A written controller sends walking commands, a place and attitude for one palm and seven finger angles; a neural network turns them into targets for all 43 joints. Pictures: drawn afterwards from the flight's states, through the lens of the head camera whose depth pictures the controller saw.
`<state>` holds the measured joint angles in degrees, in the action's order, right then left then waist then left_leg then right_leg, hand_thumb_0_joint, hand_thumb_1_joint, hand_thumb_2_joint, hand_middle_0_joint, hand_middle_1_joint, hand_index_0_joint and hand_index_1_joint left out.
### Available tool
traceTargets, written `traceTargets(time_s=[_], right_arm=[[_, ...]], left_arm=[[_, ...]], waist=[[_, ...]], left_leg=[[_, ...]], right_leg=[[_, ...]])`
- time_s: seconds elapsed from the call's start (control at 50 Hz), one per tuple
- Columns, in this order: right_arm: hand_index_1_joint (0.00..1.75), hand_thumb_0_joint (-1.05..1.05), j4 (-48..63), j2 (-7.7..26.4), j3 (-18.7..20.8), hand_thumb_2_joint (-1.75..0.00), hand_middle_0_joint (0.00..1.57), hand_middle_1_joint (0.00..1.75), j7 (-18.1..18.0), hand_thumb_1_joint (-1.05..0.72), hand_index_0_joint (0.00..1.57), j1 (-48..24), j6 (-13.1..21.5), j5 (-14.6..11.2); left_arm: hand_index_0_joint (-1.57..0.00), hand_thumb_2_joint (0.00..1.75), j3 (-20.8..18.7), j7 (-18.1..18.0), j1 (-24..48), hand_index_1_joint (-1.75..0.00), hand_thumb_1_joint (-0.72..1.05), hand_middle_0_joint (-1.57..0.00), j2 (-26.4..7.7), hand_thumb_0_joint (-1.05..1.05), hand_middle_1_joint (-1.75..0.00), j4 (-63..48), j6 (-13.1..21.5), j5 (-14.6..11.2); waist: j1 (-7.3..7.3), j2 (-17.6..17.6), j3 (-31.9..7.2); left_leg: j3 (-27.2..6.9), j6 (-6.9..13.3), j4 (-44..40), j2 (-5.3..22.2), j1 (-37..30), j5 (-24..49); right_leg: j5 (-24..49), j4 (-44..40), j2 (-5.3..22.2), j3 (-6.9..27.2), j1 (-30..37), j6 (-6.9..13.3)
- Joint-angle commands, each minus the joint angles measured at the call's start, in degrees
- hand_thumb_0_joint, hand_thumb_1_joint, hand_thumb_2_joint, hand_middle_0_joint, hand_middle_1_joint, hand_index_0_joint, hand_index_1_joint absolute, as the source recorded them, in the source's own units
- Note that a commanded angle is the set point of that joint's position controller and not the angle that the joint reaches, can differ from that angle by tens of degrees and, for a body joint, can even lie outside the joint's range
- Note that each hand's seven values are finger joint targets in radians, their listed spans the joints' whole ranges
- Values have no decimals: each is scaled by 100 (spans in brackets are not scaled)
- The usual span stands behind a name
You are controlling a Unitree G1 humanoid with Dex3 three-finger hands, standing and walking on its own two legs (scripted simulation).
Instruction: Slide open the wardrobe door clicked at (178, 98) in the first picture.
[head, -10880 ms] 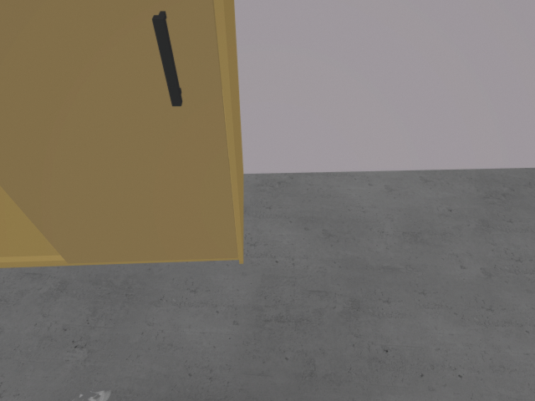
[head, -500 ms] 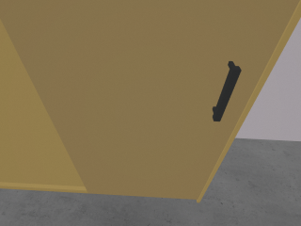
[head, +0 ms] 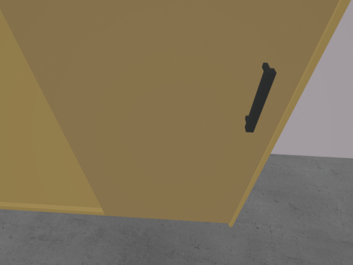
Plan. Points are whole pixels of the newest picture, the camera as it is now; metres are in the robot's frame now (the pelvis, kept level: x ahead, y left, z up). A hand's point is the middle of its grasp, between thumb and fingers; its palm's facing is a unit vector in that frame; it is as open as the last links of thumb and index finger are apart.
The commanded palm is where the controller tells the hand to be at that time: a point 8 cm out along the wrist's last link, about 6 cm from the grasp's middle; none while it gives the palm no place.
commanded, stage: come to a stop and stand still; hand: right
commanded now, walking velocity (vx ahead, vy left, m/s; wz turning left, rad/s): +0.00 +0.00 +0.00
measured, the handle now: (256, 99) +0.50 -0.17 +0.14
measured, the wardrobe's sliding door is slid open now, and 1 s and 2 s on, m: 0.00 0.00 0.00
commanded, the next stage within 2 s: look again from close up in 0.20 s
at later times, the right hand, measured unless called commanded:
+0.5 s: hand out of the picture +0.02 -0.21 -0.17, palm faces +0.01 +0.97 -0.25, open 7.4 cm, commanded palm none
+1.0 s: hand out of the picture +0.07 -0.22 -0.16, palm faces +0.00 +0.96 -0.28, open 7.4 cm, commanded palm none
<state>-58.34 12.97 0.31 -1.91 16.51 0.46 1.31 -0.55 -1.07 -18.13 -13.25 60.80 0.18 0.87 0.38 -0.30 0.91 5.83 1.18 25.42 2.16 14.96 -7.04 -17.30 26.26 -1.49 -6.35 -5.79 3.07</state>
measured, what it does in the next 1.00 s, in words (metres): stands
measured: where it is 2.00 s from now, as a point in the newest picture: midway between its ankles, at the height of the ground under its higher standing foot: outside the picture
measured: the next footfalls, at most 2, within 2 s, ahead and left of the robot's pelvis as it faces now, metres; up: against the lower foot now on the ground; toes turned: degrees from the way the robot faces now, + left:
none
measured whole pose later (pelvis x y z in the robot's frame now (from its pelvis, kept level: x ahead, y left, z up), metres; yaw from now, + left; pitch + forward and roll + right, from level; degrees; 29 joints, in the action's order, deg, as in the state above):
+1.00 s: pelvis +0.02 -0.01 +0.01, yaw -1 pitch -3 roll +0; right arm -61.0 15.1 -0.4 -1.5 11.3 0.8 1.2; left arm 0.2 -0.7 -11.4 -15.2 63.5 0.4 0.6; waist 0.1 -0.3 3.5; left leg 6.7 0.4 22.2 2.6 12.1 -7.3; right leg -16.1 20.9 -2.3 -5.2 -2.4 3.3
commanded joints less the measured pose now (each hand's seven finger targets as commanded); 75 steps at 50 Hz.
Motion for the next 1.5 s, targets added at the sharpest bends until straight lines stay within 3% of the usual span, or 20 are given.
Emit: traceTargets(time_s=[0.0, 0.16, 0.42, 1.04, 1.06, 1.08, 1.1, 1.12, 1.14, 1.16, 1.2, 1.22, 1.24, 1.28, 1.3, 1.34, 1.38, 1.4, 1.44, 1.48], right_arm=[[30, 0, 257, 775, 177, -90, 20, 30, -46, -90, 20, 38, 97, -14], [30, 0, 107, 764, 145, -90, 20, 30, -43, -90, 20, 68, 103, -17], [30, 0, -3, 726, 115, -90, 20, 30, -63, -90, 20, 18, 116, -23], [30, 0, 1, 1159, 130, -90, 20, 30, -10, -90, 20, -607, 136, -45], [30, 0, -296, 609, 21, -90, 20, 30, -207, -90, 20, 224, 204, -63], [32, 0, 7806, 2647, 2016, -89, 20, 32, -107, -88, 20, -4522, 1384, -894], [33, 0, 6989, 2746, 1929, -88, 20, 33, -176, -85, 20, -2781, 1346, -637], [34, 0, 6086, 1240, 1321, -87, 21, 34, -40, -83, 21, -534, 886, -942], [36, 0, 5462, 383, 989, -86, 21, 36, 123, -81, 21, -206, 840, -1164], [37, 0, 5267, 327, 1105, -85, 21, 37, 340, -78, 21, -87, 1125, -1344], [40, 0, 4377, 526, 1760, -83, 21, 40, 931, -74, 21, 1293, 1888, -1541], [42, 0, 4201, 239, 1627, -82, 21, 42, 1331, -71, 21, 1744, 2341, -1692], [43, 0, 4115, 120, 1587, -81, 22, 43, 1739, -69, 22, 1879, 2785, -1851], [47, 0, 4125, 670, 2011, -79, 22, 47, 2550, -64, 22, 1649, 3542, -2053], [48, 0, 4008, 1139, 2397, -78, 22, 48, 2959, -62, 22, 1587, 3713, -2134], [51, 0, 4523, 1656, 2825, -76, 22, 51, 3421, -57, 22, 1200, 3550, -2477], [54, 0, 5287, 1619, 2915, -74, 23, 54, 3517, -53, 23, 776, 3262, -2859], [55, 0, 5802, 1796, 3071, -73, 23, 55, 3430, -50, 23, 375, 3242, -2947], [58, 0, 6648, 1495, 2679, -71, 23, 58, 3214, -46, 23, 80, 3278, -2890], [62, 0, 6991, 1336, 2326, -69, 24, 62, 2981, -41, 24, -130, 3293, -2668]], left_arm=[[-20, 90, -135, -6, -98, -30, 90, -20, -725, 0, -30, -211, 129, -11], [-20, 90, -132, -4, -76, -30, 90, -20, -801, 0, -30, -121, 129, -24], [-20, 90, -118, -31, 83, -30, 90, -20, -822, 0, -30, -19, 147, -40], [-20, 90, -94, -9, 686, -30, 90, -20, -1181, 0, -30, 53, 143, -35], [-20, 90, -19, 18, 560, -30, 90, -20, -707, 0, -30, -251, 277, -67], [-20, 90, -225, -188, 641, -30, 90, -20, -1216, 0, -30, -2170, 965, -355], [-20, 90, -50, -338, 645, -30, 90, -20, -875, 0, -30, -1978, 1382, -252], [-20, 90, -79, -286, 872, -30, 90, -20, -790, 0, -30, -2284, 1623, -166], [-20, 90, -106, -236, 728, -30, 90, -20, -716, 0, -30, -2119, 1728, -248], [-20, 90, -276, -178, 863, -30, 90, -20, -931, 0, -30, -2366, 1808, -173], [-20, 90, -416, -47, 764, -30, 90, -20, -980, 0, -30, -2620, 1838, -154], [-20, 90, -425, 19, 845, -30, 90, -20, -931, 0, -30, -2752, 1850, -196], [-20, 90, -438, 74, 988, -30, 90, -20, -938, 0, -30, -2930, 1874, -235], [-20, 90, -447, 135, 1104, -30, 90, -20, -992, 0, -30, -3259, 1957, -313], [-20, 90, -442, 172, 1043, -30, 90, -20, -1083, 0, -30, -3405, 1965, -356], [-20, 90, -390, 84, 1109, -30, 90, -20, -1122, 0, -30, -3854, 1937, -418], [-20, 90, -331, -23, 1043, -30, 90, -20, -1025, 0, -30, -4094, 1933, -423], [-20, 90, -337, -53, 916, -30, 90, -20, -1011, 0, -30, -4067, 1945, -388], [-20, 90, -315, -92, 773, -30, 90, -20, -913, 0, -30, -3984, 2007, -345], [-20, 90, -320, -136, 670, -30, 90, -20, -907, 0, -30, -3792, 2073, -324]], waist=[[-35, 38, 472], [-25, 59, 520], [-21, 24, 373], [-39, 70, 114], [-112, 117, -546], [285, 1135, -2536], [61, 1852, -1746], [-91, 1651, -1151], [71, 792, -440], [23, 218, 193], [-256, -740, 204], [-280, -1272, 123], [-276, -1365, 58], [-244, -1003, -372], [-265, -491, -509], [-339, -381, -1175], [-320, -55, -1636], [-298, 213, -1846], [-141, 690, -1968], [39, 631, -1834]], left_leg=[[-855, 132, -567, 550, -418, -781], [-829, 116, -534, 575, -427, -610], [-740, 120, -341, 583, -606, 143], [-716, 108, -556, 688, -1024, 749], [-705, 43, 361, 741, -1016, 2646], [-396, 74, 398, -48, -1453, 1435], [-458, 140, 624, -74, -758, 86], [-114, 155, 594, -70, -351, -681], [-70, 91, 541, -97, 56, -517], [1, 80, 446, -92, 348, -509], [50, 134, 564, -104, 438, -583], [0, 108, 841, -109, 695, -881], [-157, 94, 1095, -96, 965, -1201], [-606, 113, 1441, 30, 1148, -1580], [-903, 168, 1518, 148, 1125, -1648], [-1179, 104, 1555, 204, 891, -1874], [-1299, 22, 1556, 213, 695, -1761], [-1317, 20, 1660, 193, 652, -1571], [-1142, 25, 1791, 90, 651, -941], [-918, 7, 1890, -19, 919, -651]], right_leg=[[-520, -1089, 817, 1018, -1130, -15], [-462, -1140, 838, 1046, -1152, -35], [467, -1059, 874, 994, -843, -90], [1223, -1201, 909, 972, -354, -164], [2746, -263, 1085, 694, -178, -195], [3375, -720, 358, 1264, 452, -598], [3105, -735, 475, 817, 909, -765], [3378, -857, 484, 942, 285, -760], [3024, -555, 405, 887, 41, -744], [2266, -209, 361, 924, -725, -641], [1036, 353, 127, 780, -1895, -589], [637, 644, 71, 695, -2384, -546], [205, 989, 6, 581, -2852, -501], [-232, 1619, -87, 503, -3491, -471], [-292, 1868, -80, 474, -3605, -467], [-343, 2118, -120, 442, -3822, -321], [-149, 2274, -84, 456, -3742, -252], [-14, 2389, -29, 503, -3655, -251], [391, 2372, 42, 620, -3278, -219], [533, 2381, 92, 679, -3158, -187]])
